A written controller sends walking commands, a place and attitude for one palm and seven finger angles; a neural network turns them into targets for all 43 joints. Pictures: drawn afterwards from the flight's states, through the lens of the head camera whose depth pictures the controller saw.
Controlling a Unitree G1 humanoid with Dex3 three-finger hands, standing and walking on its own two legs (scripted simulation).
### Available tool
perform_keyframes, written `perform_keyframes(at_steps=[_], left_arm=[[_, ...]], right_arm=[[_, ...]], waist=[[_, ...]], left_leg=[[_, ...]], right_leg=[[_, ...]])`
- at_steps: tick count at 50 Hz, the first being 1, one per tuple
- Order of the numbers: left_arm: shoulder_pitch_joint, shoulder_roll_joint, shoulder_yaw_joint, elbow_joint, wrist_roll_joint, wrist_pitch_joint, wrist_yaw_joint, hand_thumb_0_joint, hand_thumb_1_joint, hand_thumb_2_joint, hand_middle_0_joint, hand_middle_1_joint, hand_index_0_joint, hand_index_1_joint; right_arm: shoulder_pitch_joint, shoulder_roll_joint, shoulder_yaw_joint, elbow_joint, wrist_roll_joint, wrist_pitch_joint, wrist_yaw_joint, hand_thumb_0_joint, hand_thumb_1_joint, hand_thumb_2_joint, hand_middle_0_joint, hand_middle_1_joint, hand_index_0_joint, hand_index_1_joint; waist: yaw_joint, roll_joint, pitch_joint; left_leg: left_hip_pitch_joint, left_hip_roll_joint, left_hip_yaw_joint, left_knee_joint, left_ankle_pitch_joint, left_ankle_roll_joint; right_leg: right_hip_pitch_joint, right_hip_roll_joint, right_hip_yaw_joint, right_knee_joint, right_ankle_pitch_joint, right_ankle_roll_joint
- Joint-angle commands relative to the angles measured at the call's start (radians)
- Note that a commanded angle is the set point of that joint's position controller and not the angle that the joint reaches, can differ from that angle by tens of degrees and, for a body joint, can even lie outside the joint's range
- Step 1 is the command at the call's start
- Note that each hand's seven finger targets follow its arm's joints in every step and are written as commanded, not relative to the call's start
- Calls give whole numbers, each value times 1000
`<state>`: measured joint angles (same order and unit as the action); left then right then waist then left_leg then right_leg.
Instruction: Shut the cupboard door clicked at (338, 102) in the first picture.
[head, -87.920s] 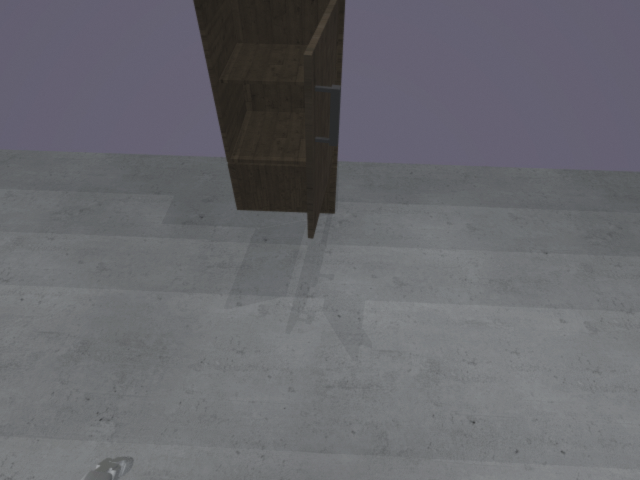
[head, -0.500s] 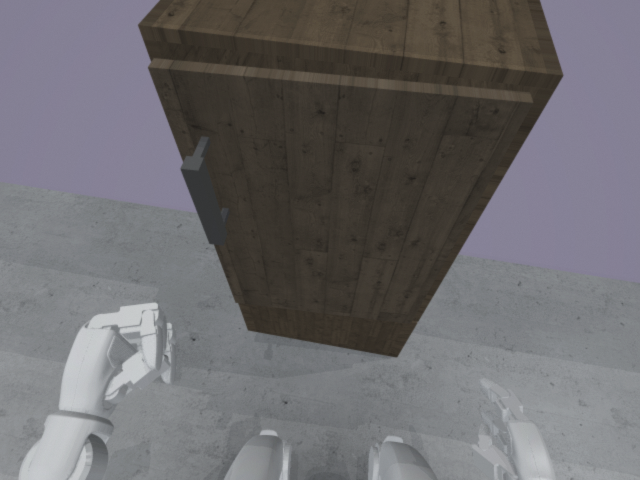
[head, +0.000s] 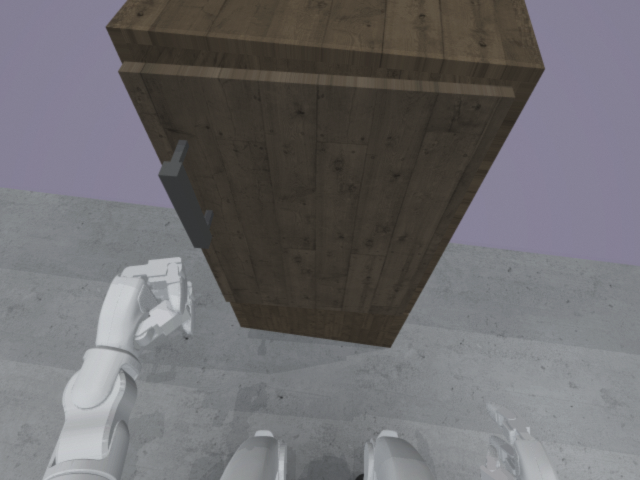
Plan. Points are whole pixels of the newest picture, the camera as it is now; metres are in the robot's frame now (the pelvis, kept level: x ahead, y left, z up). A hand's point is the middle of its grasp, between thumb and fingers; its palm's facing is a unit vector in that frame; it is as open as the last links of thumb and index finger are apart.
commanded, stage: bring the fist close to the handle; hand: left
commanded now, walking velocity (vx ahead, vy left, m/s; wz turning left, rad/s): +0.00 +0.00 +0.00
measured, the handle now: (192, 198) +0.46 +0.19 +0.04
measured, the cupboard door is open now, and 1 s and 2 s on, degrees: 3 3 0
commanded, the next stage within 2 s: push the door shut along its arc in 0.74 s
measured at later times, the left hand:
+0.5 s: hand (196, 261) +0.36 +0.17 +0.05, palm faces -0.06 -1.00 -0.04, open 3.1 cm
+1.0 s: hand (193, 262) +0.36 +0.17 +0.05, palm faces -0.09 -0.99 -0.04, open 3.1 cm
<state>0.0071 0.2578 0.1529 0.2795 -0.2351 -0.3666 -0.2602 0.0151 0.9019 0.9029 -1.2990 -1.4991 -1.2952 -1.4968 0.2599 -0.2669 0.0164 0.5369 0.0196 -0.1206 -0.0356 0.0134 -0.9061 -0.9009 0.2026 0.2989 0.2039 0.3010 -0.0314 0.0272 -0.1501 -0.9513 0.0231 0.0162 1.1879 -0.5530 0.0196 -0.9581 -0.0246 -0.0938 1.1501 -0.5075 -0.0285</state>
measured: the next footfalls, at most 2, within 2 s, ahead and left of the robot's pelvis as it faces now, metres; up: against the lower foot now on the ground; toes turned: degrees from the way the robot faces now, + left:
none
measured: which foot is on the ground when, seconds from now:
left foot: down 0.00-1.00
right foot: down 0.00-1.00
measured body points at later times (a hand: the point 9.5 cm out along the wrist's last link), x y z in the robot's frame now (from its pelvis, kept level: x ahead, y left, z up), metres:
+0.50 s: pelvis +0.00 +0.00 +0.01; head +0.08 +0.00 +0.45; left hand +0.36 +0.22 +0.06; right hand +0.12 -0.25 -0.10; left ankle +0.01 +0.11 -0.64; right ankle +0.03 -0.11 -0.64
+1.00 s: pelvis -0.01 +0.00 +0.01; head +0.08 +0.01 +0.45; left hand +0.36 +0.22 +0.05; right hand +0.12 -0.25 -0.10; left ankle +0.01 +0.11 -0.64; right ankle +0.03 -0.11 -0.64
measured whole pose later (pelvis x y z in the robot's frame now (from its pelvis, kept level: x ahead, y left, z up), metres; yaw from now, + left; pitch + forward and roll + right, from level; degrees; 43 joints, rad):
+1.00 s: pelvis -0.01 +0.00 +0.01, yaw +0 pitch +18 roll -1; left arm -0.32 0.28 0.19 0.63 -0.21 -0.45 -0.27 0.02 0.90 0.90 -1.30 -1.50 -1.30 -1.50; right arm 0.26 -0.27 0.02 0.58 0.02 -0.06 -0.03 0.01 -0.91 -0.90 0.20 0.30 0.20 0.30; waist -0.04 0.02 -0.14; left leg -0.95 0.02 0.03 1.15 -0.52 0.03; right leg -0.96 -0.03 -0.08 1.12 -0.47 -0.02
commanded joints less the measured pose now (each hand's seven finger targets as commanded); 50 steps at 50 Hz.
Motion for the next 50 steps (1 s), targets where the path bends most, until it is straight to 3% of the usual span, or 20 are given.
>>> perform_keyframes(at_steps=[1,6,9,10,12,16,19,23,25,28,29,30,31,34,37,42,45,46,48,50], left_arm=[[-242,175,119,-234,-33,-114,15,0,900,900,-1300,-1500,-1300,-1500],[-266,129,81,-86,-4,-97,36,0,900,900,-1300,-1500,-1300,-1500],[-284,137,86,-5,3,-67,26,0,900,900,-1300,-1500,-1300,-1500],[-333,129,72,-5,5,-65,19,0,900,900,-1300,-1500,-1300,-1500],[-403,148,86,-3,3,-73,14,0,900,900,-1300,-1500,-1300,-1500],[-508,146,84,-60,-7,-131,23,0,900,900,-1300,-1500,-1300,-1500],[-461,154,98,-13,-3,-149,32,0,900,900,-1300,-1500,-1300,-1500],[-397,150,103,86,17,-121,31,0,900,900,-1300,-1500,-1300,-1500],[-410,139,87,74,20,-110,28,0,900,900,-1300,-1500,-1300,-1500],[-470,129,79,46,9,-118,33,0,900,900,-1300,-1500,-1300,-1500],[-492,155,103,33,2,-132,36,0,900,900,-1300,-1500,-1300,-1500],[-487,154,103,34,4,-144,38,0,900,900,-1300,-1500,-1300,-1500],[-529,151,98,31,3,-160,42,0,900,900,-1300,-1500,-1300,-1500],[-543,162,98,20,9,-194,41,0,900,900,-1300,-1500,-1300,-1500],[-536,160,89,84,21,-186,29,0,900,900,-1300,-1500,-1300,-1500],[-501,171,103,114,5,-143,-1,0,900,900,-1300,-1500,-1300,-1500],[-598,168,84,103,-2,-139,-15,0,900,900,-1300,-1500,-1300,-1500],[-639,208,111,108,4,-147,-13,0,900,900,-1300,-1500,-1300,-1500],[-704,181,78,132,8,-155,-18,0,900,900,-1300,-1500,-1300,-1500],[-767,216,102,187,16,-161,-24,0,900,900,-1300,-1500,-1300,-1500]], right_arm=[[-4,-123,-64,-120,4,-49,-11,0,-900,-900,200,300,200,300],[7,-126,-64,-105,3,-29,4,0,-900,-900,200,300,200,300],[24,-135,-67,-109,6,-11,6,0,-900,-900,200,300,200,300],[22,-135,-66,-108,8,-7,6,0,-900,-900,200,300,200,300],[23,-135,-65,-105,8,-1,4,0,-900,-900,200,300,200,300],[24,-128,-69,-89,4,-9,1,0,-900,-900,200,300,200,300],[30,-130,-69,-84,2,-8,5,0,-900,-900,200,300,200,300],[33,-131,-70,-89,5,18,17,0,-900,-900,200,300,200,300],[32,-132,-70,-97,6,25,18,0,-900,-900,200,300,200,300],[27,-130,-70,-103,7,31,17,0,-900,-900,200,300,200,300],[32,-134,-70,-103,7,28,11,0,-900,-900,200,300,200,300],[24,-131,-70,-100,6,28,10,0,-900,-900,200,300,200,300],[24,-129,-68,-91,5,25,9,0,-900,-900,200,300,200,300],[23,-131,-69,-85,2,18,4,0,-900,-900,200,300,200,300],[23,-131,-67,-67,1,19,8,0,-900,-900,200,300,200,300],[26,-137,-68,-83,9,32,8,0,-900,-900,200,300,200,300],[28,-138,-64,-76,9,30,2,0,-900,-900,200,300,200,300],[34,-142,-65,-66,9,31,-1,0,-900,-900,200,300,200,300],[32,-139,-62,-61,10,28,-3,0,-900,-900,200,300,200,300],[38,-144,-61,-46,9,26,-9,0,-900,-900,200,300,200,300]], waist=[[2,22,-374],[-10,-3,-307],[-12,-29,-290],[-23,-33,-293],[-21,-18,-305],[-22,27,-388],[-10,18,-386],[0,-23,-329],[0,8,-337],[-18,-26,-323],[-20,-52,-325],[-13,-30,-332],[-27,-43,-326],[-25,-9,-346],[-25,23,-324],[-10,7,-344],[-37,-5,-347],[-39,-8,-347],[-57,-5,-320],[-63,-14,-318]], left_leg=[[180,-22,-39,-167,349,-1],[145,-23,-33,-178,321,-4],[129,-25,-29,-184,308,-1],[130,-25,-26,-183,305,0],[143,-24,-29,-186,309,-2],[221,-18,-37,-177,376,-4],[209,-20,-39,-179,383,-5],[155,-23,-25,-205,323,-7],[175,-24,-24,-208,339,-6],[166,-25,-21,-211,288,-2],[159,-25,-29,-206,294,1],[160,-25,-23,-206,289,0],[161,-24,-26,-204,279,1],[170,-26,-29,-193,280,3],[171,-24,-30,-198,259,-3],[171,-25,-29,-209,274,-3],[172,-24,-33,-196,283,2],[172,-20,-41,-194,283,0],[168,-21,-44,-189,253,2],[155,-21,-46,-177,240,3]], right_leg=[[276,26,73,-142,309,7],[249,25,68,-148,294,9],[266,27,74,-165,293,9],[267,22,76,-168,299,11],[268,22,76,-166,302,8],[260,25,74,-151,345,6],[267,29,71,-145,345,3],[278,25,74,-164,309,7],[275,24,72,-164,319,4],[274,24,78,-187,276,10],[287,27,77,-182,280,8],[288,25,85,-184,279,8],[276,26,84,-184,270,10],[262,27,86,-172,263,7],[233,25,83,-173,240,5],[267,25,82,-182,258,3],[258,24,83,-178,275,8],[249,25,82,-171,271,6],[213,25,82,-174,237,7],[202,26,87,-171,222,7]])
